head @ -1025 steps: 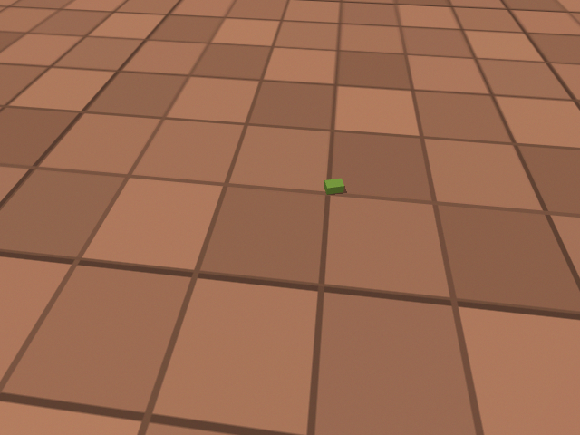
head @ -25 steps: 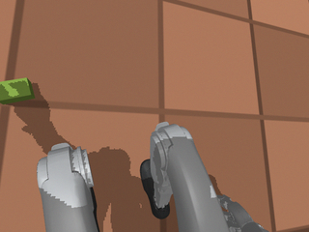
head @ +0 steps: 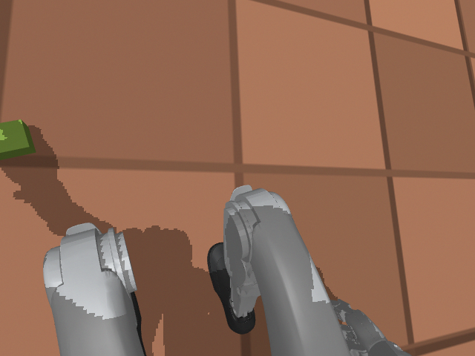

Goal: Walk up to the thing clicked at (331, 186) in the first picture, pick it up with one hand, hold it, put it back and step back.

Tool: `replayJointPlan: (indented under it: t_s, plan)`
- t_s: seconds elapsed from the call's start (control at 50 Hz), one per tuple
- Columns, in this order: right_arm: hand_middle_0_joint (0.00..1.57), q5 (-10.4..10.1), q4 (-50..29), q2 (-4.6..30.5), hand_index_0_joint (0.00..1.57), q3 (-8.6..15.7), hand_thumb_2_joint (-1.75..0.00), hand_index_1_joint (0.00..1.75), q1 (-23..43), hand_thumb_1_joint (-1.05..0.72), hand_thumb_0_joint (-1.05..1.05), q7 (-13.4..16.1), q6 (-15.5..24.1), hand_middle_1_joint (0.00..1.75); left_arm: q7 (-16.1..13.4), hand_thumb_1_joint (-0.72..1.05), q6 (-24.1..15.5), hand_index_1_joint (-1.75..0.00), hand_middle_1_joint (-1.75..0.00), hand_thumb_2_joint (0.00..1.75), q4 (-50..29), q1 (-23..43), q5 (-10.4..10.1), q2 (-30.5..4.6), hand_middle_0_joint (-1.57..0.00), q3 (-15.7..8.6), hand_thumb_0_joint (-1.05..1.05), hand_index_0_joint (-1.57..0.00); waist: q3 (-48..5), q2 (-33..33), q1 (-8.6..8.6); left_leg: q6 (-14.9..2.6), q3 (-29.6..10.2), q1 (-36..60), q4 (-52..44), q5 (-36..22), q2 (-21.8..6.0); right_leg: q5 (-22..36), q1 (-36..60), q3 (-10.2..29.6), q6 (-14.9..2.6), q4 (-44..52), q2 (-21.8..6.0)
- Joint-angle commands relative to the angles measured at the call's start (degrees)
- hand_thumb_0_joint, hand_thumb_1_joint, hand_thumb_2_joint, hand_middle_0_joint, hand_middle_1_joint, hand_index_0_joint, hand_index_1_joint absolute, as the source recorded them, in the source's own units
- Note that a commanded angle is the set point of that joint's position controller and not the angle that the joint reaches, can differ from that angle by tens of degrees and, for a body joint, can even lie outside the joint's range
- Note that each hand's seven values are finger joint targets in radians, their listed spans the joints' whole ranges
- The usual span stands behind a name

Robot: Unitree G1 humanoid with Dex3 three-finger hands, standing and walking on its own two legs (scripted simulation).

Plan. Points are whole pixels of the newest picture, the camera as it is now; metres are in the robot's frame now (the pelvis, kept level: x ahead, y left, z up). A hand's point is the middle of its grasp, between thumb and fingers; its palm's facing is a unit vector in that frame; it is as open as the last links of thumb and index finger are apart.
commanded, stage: rise first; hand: left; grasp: from above
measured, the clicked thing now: (2, 141) +0.50 +0.31 -0.30
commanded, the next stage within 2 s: approach in 0.44 s
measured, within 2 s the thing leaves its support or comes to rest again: neither
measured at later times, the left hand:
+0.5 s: hand out of the picture +0.45 +0.35 -0.18, palm faces -0.44 -0.09 -0.89, open 12.6 cm
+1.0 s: hand out of the picture +0.51 +0.28 -0.17, palm faces -0.38 -0.07 -0.92, open 12.7 cm
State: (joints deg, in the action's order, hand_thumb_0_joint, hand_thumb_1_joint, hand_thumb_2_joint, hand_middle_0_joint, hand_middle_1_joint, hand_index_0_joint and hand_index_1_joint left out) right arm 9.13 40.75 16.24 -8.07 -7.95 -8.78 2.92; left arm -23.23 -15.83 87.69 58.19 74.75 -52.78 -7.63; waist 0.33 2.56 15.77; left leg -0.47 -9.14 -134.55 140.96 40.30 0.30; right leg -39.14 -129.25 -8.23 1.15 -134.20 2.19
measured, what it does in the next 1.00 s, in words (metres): stands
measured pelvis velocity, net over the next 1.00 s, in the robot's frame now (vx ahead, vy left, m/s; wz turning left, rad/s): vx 0.00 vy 0.00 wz -0.01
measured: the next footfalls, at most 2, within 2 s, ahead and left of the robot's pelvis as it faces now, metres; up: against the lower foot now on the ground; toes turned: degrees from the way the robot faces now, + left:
none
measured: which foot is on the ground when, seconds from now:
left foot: down 0.00-1.00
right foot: down 0.00-1.00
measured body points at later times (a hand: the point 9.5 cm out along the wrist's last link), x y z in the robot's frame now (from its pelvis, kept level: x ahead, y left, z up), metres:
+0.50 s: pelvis +0.00 +0.00 +0.00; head +0.25 +0.10 +0.36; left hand +0.47 +0.36 -0.13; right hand +0.06 -0.26 -0.08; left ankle +0.07 +0.12 -0.29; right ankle +0.10 -0.11 -0.29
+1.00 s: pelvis +0.00 +0.00 +0.01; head +0.26 +0.09 +0.36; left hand +0.53 +0.28 -0.12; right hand +0.03 -0.27 -0.07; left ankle +0.07 +0.12 -0.29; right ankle +0.10 -0.11 -0.29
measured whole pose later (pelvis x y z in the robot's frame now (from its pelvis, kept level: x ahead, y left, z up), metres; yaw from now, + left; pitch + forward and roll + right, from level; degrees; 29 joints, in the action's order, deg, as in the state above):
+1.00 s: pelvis +0.00 +0.00 +0.01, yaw -1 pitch +35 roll -11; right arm 8.9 38.2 16.8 -10.6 -10.1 -7.8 4.1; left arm -26.8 -9.4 92.5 67.6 75.8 -49.0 -3.4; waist 0.3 1.7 21.2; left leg -0.3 -9.4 -135.2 139.6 39.9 -0.2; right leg -38.1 -130.4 -8.4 1.0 -132.6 2.7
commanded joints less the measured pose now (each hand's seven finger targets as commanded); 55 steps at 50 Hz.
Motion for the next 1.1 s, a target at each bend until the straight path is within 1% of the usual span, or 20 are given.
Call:
replayJointPlan:
  t_s: [0.0,0.06,0.08,0.2,0.22,0.38,0.46,0.48,0.52,0.54,0.62,0.68,0.7,0.76,0.82,0.9,0.96,0.98,1.0,1.08]
  plan:
    - [0.20,0.0,-0.3,15.9,0.20,4.5,-0.90,0.30,-11.6,-0.90,0.00,0.7,-0.1,0.30,-1.5,-0.29,0.1,-0.78,-0.78,0.80,-6.9,14.2,-1.7,-15.2,-0.30,-1.3,0.00,-0.30,-37.1,-21.6,-0.47,-1.07,4.0,29.9,-14.9,-11.6,-0.2,13.1,17.8,-2.7,-3.12,12.3,1.7]
    - [0.20,0.1,-0.4,16.0,0.20,4.4,-0.90,0.30,-12.1,-0.90,0.00,0.6,0.1,0.30,-1.1,-0.29,-0.2,-0.78,-0.78,0.80,-9.5,16.4,-1.3,-15.9,-0.31,-1.1,0.00,-0.30,-37.8,-22.9,0.44,-0.98,3.7,31.1,-14.7,-12.1,-0.4,13.7,17.8,-2.8,-3.11,12.0,1.7]
    - [0.20,-0.2,-0.5,16.2,0.20,4.5,-0.90,0.30,-12.0,-0.90,0.00,0.7,0.0,0.30,-1.2,-0.29,-0.4,-0.79,-0.78,0.80,-10.6,16.7,-1.2,-17.2,-0.31,-1.8,0.00,-0.30,-39.2,-24.1,-0.42,-0.73,3.5,31.6,-15.1,-12.4,-0.3,13.7,17.7,-3.0,-3.27,11.6,1.7]
    - [0.20,0.0,-0.5,15.5,0.20,4.0,-0.90,0.30,-11.6,-0.90,0.00,0.7,-0.1,0.30,-1.7,-0.29,-0.8,-0.78,-0.78,0.80,-8.6,14.8,-1.4,-15.6,-0.31,-1.2,0.00,-0.30,-37.6,-22.7,-0.14,-1.20,4.3,29.1,-14.3,-11.8,-0.3,13.8,19.0,-2.6,-2.96,12.7,2.0]
    - [0.20,0.1,-0.5,15.8,0.20,4.2,-0.90,0.30,-12.5,-0.90,0.00,0.7,0.0,0.30,-1.7,-0.28,-0.7,-0.77,-0.76,0.80,-9.0,15.4,-1.3,-16.0,-0.31,-1.8,0.00,-0.31,-37.9,-21.4,0.69,-1.32,4.2,29.4,-14.0,-12.2,-0.2,14.2,19.4,-2.7,-2.75,12.8,1.9]
    - [0.20,-0.1,-0.6,15.8,0.20,4.4,-0.90,0.30,-12.2,-0.90,0.00,0.6,0.1,0.30,-1.3,-0.28,-0.3,-0.77,-0.76,0.80,-9.7,14.5,-1.7,-14.8,-0.32,-0.9,0.00,-0.31,-38.7,-23.8,-0.39,-0.75,3.6,32.0,-15.4,-12.4,-0.3,13.8,17.7,-3.0,-3.19,12.2,1.7]
    - [0.20,-0.3,-0.7,15.8,0.20,4.6,-0.90,0.30,-12.4,-0.90,0.00,0.3,0.1,0.30,-0.9,-0.27,0.3,-0.76,-0.76,0.78,-7.9,13.9,-1.4,-14.1,-0.32,-0.2,0.00,-0.32,-36.8,-23.6,0.27,-0.70,3.4,31.5,-15.5,-12.6,-0.4,14.1,16.7,-3.1,-3.26,12.0,1.7]
    - [0.20,-0.3,-0.8,15.9,0.20,4.5,-0.90,0.30,-12.3,-0.90,0.00,0.4,0.1,0.30,-1.0,-0.27,0.0,-0.76,-0.76,0.79,-10.3,16.1,-1.8,-14.3,-0.32,-0.3,0.00,-0.32,-37.7,-23.4,0.62,-0.70,3.1,31.0,-15.8,-12.1,-0.4,13.7,16.8,-3.3,-3.28,12.0,1.7]
    - [0.20,-0.5,-0.9,15.8,0.20,4.5,-0.90,0.30,-12.2,-0.90,0.00,0.5,0.0,0.30,-1.2,-0.34,0.1,-0.75,-0.70,0.86,-10.1,15.0,-1.8,-15.2,-0.34,-1.0,0.00,-0.30,-37.8,-23.2,-0.26,-0.87,3.6,31.4,-15.7,-12.3,-0.3,13.9,17.3,-3.0,-3.21,12.3,1.7]
    - [0.20,-0.4,-1.1,16.1,0.20,4.7,-0.89,0.30,-12.5,-0.90,0.00,0.5,0.1,0.30,-1.3,-0.29,0.1,-0.80,-0.78,0.79,-10.9,15.7,-1.7,-15.6,-0.31,-1.4,0.00,-0.31,-37.9,-24.5,-0.25,-0.62,3.5,31.9,-16.0,-12.4,-0.2,13.8,16.9,-3.0,-3.31,12.2,1.5]
    - [0.20,-0.6,-0.6,15.6,0.20,4.9,-0.90,0.30,-12.8,-0.90,0.00,0.4,0.3,0.30,-1.2,-0.31,0.1,-0.82,-0.82,0.80,-12.5,19.0,-1.8,-11.7,-0.29,1.2,0.00,-0.29,-38.9,-24.9,1.25,-0.62,3.3,32.8,-16.2,-11.8,-0.5,13.8,16.0,-3.1,-3.36,12.5,1.7]
    - [0.20,-0.4,0.2,15.4,0.20,5.0,-0.90,0.30,-14.0,-0.90,0.00,0.5,0.7,0.30,-1.1,-0.32,0.5,-0.84,-0.84,0.81,-12.1,21.9,-2.0,-6.6,-0.28,4.5,0.00,-0.28,-37.4,-24.6,3.79,-0.63,3.2,32.9,-15.8,-11.1,-0.7,13.8,15.3,-3.3,-3.21,13.4,1.7]
    - [0.20,-0.3,0.6,15.6,0.20,4.9,-0.90,0.30,-14.5,-0.90,0.00,0.7,0.7,0.30,-1.3,-0.33,0.5,-0.85,-0.86,0.82,-12.6,24.5,-2.0,-6.0,-0.27,5.3,0.00,-0.27,-37.9,-23.5,4.88,-0.88,3.4,31.6,-15.1,-11.0,-0.7,14.1,15.7,-3.4,-2.98,13.7,1.9]
    - [0.20,-0.1,0.6,15.9,0.20,4.5,-0.90,0.30,-15.3,-0.90,0.00,1.1,1.1,0.30,-2.1,-0.33,1.6,-0.86,-0.86,0.82,-8.7,26.0,-2.0,-5.2,-0.26,6.3,0.00,-0.27,-36.3,-22.5,5.72,-0.95,3.3,31.1,-15.2,-10.7,-0.7,14.0,15.3,-3.5,-2.92,14.0,1.8]
    - [0.20,0.1,0.3,16.1,0.20,3.6,-0.90,0.30,-15.2,-0.90,0.00,1.5,1.2,0.30,-3.5,-0.33,3.2,-0.85,-0.85,0.83,-5.0,27.3,-0.6,-7.1,-0.28,6.0,0.00,-0.28,-36.8,-25.0,5.19,-0.60,3.3,31.8,-15.6,-11.7,-0.7,14.7,15.2,-3.6,-3.26,13.2,2.0]
    - [0.20,0.1,-1.3,16.2,0.20,2.1,-0.90,0.30,-14.9,-0.90,0.00,1.4,0.9,0.30,-5.7,-0.31,6.5,-0.82,-0.82,0.81,-1.8,26.3,0.4,-10.7,-0.30,3.7,0.00,-0.30,-39.4,-26.3,4.00,-0.77,4.3,31.0,-15.7,-14.9,-0.4,17.7,18.9,-3.0,-3.32,12.9,2.1]
    - [0.20,-0.4,-3.2,16.5,0.20,1.4,-0.90,0.30,-13.8,-0.90,0.00,1.5,0.9,0.30,-5.8,-0.31,9.3,-0.79,-0.79,0.81,-0.8,24.5,-0.1,-11.5,-0.31,2.8,0.00,-0.31,-39.9,-26.1,3.55,-1.19,4.8,31.4,-15.7,-15.8,-0.5,18.7,20.3,-2.5,-3.32,12.9,2.1]
    - [0.20,-0.8,-3.8,16.5,0.20,1.0,-0.90,0.30,-13.2,-0.90,0.00,1.5,0.7,0.30,-5.7,-0.31,9.9,-0.79,-0.78,0.81,-2.8,25.0,-0.6,-13.7,-0.32,2.1,0.00,-0.31,-42.0,-27.0,2.80,-1.38,5.1,30.7,-15.7,-16.0,-0.6,19.1,22.3,-2.1,-3.25,13.0,2.4]
    - [0.20,-1.0,-4.1,16.6,0.20,0.8,-0.90,0.30,-13.0,-0.90,0.00,1.5,0.7,0.30,-5.5,-0.31,10.8,-0.79,-0.78,0.80,-0.3,22.8,-1.1,-13.7,-0.32,1.9,0.00,-0.31,-41.1,-24.1,2.80,-1.91,5.3,28.5,-14.8,-15.0,-0.5,18.6,22.7,-1.8,-3.01,13.2,2.5]
    - [0.20,-2.0,-4.7,16.1,0.20,0.5,-0.90,0.30,-11.8,-0.90,0.00,1.6,0.5,0.30,-3.1,-0.31,12.1,-0.78,-0.77,0.79,-3.6,17.9,-4.3,-16.3,-0.31,0.6,0.00,-0.31,-41.3,-21.2,1.03,-2.60,6.0,24.2,-14.3,-14.2,-0.7,18.0,27.7,-0.3,-2.48,13.9,2.9]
